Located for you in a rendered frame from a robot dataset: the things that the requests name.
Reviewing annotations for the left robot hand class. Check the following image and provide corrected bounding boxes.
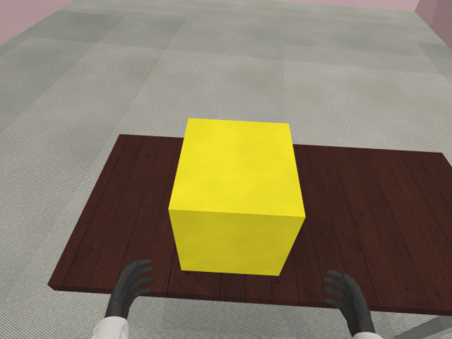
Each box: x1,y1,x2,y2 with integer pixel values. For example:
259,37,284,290
105,259,153,319

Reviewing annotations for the table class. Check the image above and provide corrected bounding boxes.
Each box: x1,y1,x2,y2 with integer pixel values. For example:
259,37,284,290
47,134,452,339

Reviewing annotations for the right robot hand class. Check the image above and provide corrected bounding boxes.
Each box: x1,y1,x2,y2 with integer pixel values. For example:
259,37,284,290
323,270,376,337

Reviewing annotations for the carton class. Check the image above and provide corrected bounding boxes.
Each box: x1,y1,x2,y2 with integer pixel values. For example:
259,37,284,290
168,118,306,276

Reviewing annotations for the left robot forearm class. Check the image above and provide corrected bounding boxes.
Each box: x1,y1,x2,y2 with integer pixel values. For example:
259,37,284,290
91,316,129,339

